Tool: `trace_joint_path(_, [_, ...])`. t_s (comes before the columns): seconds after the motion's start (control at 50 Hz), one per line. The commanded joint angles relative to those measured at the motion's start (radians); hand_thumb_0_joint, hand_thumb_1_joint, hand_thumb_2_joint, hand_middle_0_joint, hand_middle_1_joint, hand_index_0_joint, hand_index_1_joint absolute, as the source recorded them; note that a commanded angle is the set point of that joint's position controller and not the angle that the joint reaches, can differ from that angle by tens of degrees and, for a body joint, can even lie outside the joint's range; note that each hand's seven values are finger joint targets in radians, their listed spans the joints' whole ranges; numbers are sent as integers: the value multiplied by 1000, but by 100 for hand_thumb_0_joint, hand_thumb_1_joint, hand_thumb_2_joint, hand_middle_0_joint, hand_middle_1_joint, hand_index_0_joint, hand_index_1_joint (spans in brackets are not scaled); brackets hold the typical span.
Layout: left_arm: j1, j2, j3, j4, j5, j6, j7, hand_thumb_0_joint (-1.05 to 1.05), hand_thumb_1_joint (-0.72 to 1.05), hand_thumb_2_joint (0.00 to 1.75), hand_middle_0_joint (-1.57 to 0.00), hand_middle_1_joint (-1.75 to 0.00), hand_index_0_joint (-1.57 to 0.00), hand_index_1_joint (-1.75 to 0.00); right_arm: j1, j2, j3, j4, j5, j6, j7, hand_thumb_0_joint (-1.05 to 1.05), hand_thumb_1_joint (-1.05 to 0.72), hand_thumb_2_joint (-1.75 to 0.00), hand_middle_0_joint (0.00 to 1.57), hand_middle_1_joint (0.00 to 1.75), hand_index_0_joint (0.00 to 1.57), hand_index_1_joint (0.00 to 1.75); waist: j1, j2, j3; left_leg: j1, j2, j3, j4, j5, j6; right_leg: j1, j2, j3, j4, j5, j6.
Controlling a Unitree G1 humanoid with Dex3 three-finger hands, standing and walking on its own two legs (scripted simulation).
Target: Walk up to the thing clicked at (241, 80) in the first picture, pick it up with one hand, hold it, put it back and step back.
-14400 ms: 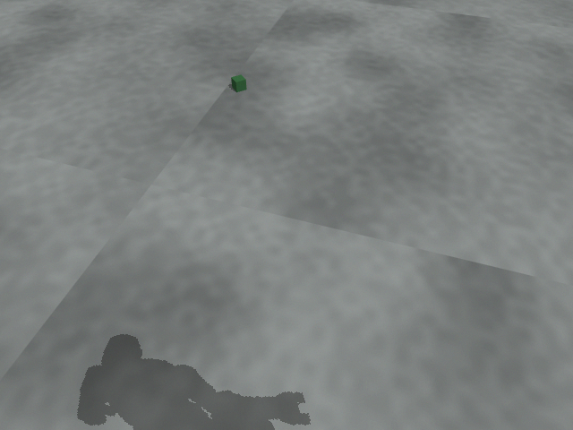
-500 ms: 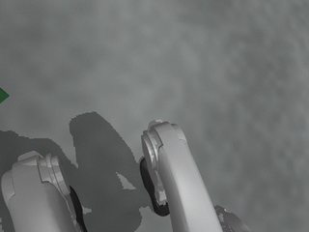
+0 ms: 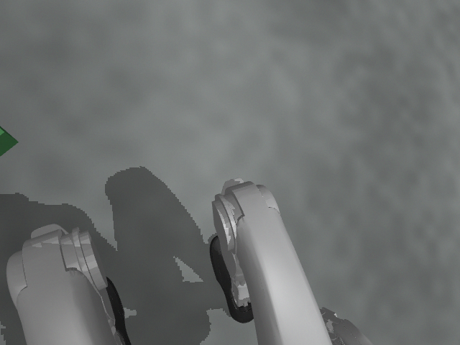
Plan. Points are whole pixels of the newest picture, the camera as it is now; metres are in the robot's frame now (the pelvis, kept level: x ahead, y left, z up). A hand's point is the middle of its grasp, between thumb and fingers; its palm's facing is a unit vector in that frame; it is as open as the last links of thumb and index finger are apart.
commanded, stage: rise first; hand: left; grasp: from above
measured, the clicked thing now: out of the picture +0.51 +0.33 -0.29
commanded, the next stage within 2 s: none
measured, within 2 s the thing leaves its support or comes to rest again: neither
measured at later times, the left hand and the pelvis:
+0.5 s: hand out of the picture +0.47 +0.36 -0.15, palm faces -0.24 -0.31 -0.92, open 13.6 cm; pelvis +0.00 +0.00 +0.00, yaw +0 degrees
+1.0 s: hand out of the picture +0.47 +0.36 -0.15, palm faces -0.24 -0.31 -0.92, open 13.5 cm; pelvis +0.00 +0.00 +0.00, yaw +0 degrees
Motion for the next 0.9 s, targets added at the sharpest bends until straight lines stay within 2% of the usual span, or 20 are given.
trace_joint_path(0.0, [-312,251,-18,-138,17,-3,40,0,-50,91,-15,-103,-16,-102,231,-269,-71,9,11,-8,1,0,-92,-91,20,30,20,30,-13,378,-668,517,-2,138,-239,210,51,329,29,-143,-218,246,-94])
trace_joint_path(0.02, [-305,245,-21,-130,19,-3,39,0,-50,91,-16,-102,-16,-101,229,-268,-71,8,13,-8,1,0,-92,-91,20,30,20,30,-12,370,-653,517,-5,137,-240,207,52,318,29,-143,-216,241,-95])
trace_joint_path(0.06, [-321,259,-15,-126,22,-9,36,0,-50,91,-16,-102,-17,-101,264,-271,-71,32,6,-6,2,0,-92,-91,20,30,20,30,-30,362,-656,507,-4,139,-229,213,55,333,31,-140,-225,252,-90])
trace_joint_path(0.08, [-339,264,-14,-140,19,-12,43,0,-49,91,-15,-102,-16,-101,236,-273,-70,5,11,-9,1,0,-92,-91,20,30,20,30,-15,359,-664,511,-3,137,-230,191,55,327,29,-141,-228,228,-92])
trace_joint_path(0.14, [-344,261,-25,-109,23,-16,45,0,-50,92,-16,-102,-16,-101,228,-267,-66,14,6,-14,-1,0,-92,-91,20,30,20,30,-26,364,-650,489,-5,142,-234,156,56,333,33,-137,-236,199,-91])
trace_joint_path(0.16, [-326,271,-19,-96,26,-17,46,0,-49,90,-16,-101,-17,-101,221,-275,-69,12,8,-16,-2,0,-92,-91,20,30,20,30,-16,355,-635,486,-7,139,-240,136,57,311,33,-141,-233,171,-93])
trace_joint_path(0.22, [-352,271,-22,-114,34,-21,51,0,-49,90,-17,-101,-18,-100,235,-272,-66,19,4,-22,-4,0,-92,-91,20,30,20,30,-29,363,-651,504,-7,141,-237,152,56,325,33,-139,-235,190,-93])
trace_joint_path(0.26, [-350,264,-23,-86,25,-19,61,0,-48,90,-18,-100,-18,-100,225,-269,-61,13,3,-24,-4,0,-92,-91,20,30,20,30,-30,340,-632,476,-5,142,-230,141,59,337,36,-134,-245,184,-89])
trace_joint_path(0.34, [-311,283,-11,-76,23,-10,63,0,-47,89,-18,-100,-18,-99,219,-272,-63,14,6,-30,-4,0,-92,-91,20,30,20,30,-10,356,-646,490,-4,142,-238,165,56,338,32,-137,-236,202,-90])
trace_joint_path(0.44, [-327,276,-22,-93,24,-15,51,0,-47,88,-18,-99,-19,-98,231,-275,-59,14,2,-33,-2,0,-92,-91,20,30,20,30,-34,354,-633,487,-4,140,-230,175,58,340,31,-139,-234,211,-88])
trace_joint_path(0.48, [-336,284,-17,-113,23,-17,53,0,-47,88,-18,-101,-19,-99,240,-271,-55,13,-2,-35,-2,0,-92,-91,20,30,20,30,-27,361,-661,506,-2,143,-222,207,57,367,32,-136,-233,248,-86])
trace_joint_path(0.5, [-341,310,-1,-131,18,-18,59,0,-46,87,-18,-100,-19,-99,230,-278,-59,15,2,-35,-3,0,-92,-91,20,30,20,30,-13,364,-680,509,-1,139,-228,193,58,362,32,-138,-233,232,-87])
trace_joint_path(0.56, [-312,288,-7,-90,24,-9,62,0,-47,89,-18,-98,-19,-98,231,-275,-62,19,2,-30,1,0,-92,-91,20,30,20,30,-20,374,-665,506,1,139,-233,180,55,351,34,-141,-233,222,-90])
trace_joint_path(0.66, [-312,284,-7,-153,23,-5,52,0,-47,89,-19,-98,-19,-97,228,-271,-65,14,7,-31,4,0,-92,-91,20,30,20,30,-7,396,-668,511,-5,142,-240,183,54,330,30,-140,-227,213,-93])
trace_joint_path(0.68, [-301,262,-17,-121,21,-3,49,0,-47,89,-18,-99,-18,-98,228,-269,-68,16,5,-30,4,0,-92,-91,20,30,20,30,-15,380,-658,506,-4,141,-238,178,55,325,31,-140,-231,210,-92])
trace_joint_path(0.72, [-311,262,-12,-130,15,-4,52,0,-47,88,-20,-97,-20,-96,234,-274,-70,14,8,-28,3,0,-92,-91,20,30,20,30,-18,366,-669,510,-4,138,-230,193,55,334,30,-141,-229,230,-91])
trace_joint_path(0.76, [-311,258,-26,-111,15,-8,45,0,-48,90,-18,-98,-18,-98,236,-269,-68,22,3,-30,3,0,-92,-91,20,30,20,30,-30,362,-634,484,-5,142,-228,181,58,333,32,-135,-236,221,-89])
trace_joint_path(0.8, [-308,288,-3,-96,19,-7,48,0,-47,89,-18,-99,-18,-98,269,-277,-71,48,3,-28,4,0,-92,-91,20,30,20,30,-28,342,-638,485,-4,138,-226,180,60,332,31,-141,-234,214,-89])
trace_joint_path(0.82, [-340,253,-32,-110,16,-14,47,0,-46,88,-18,-100,-19,-99,240,-268,-64,16,0,-31,4,0,-92,-91,20,30,20,30,-32,347,-654,486,-3,140,-224,180,58,352,34,-136,-236,221,-89])
trace_joint_path(0.88, [-328,270,-29,-94,18,-13,48,0,-46,88,-19,-98,-20,-98,235,-276,-62,21,0,-35,4,0,-92,-91,20,30,20,30,-32,361,-630,485,-5,140,-234,168,58,334,34,-138,-240,206,-89])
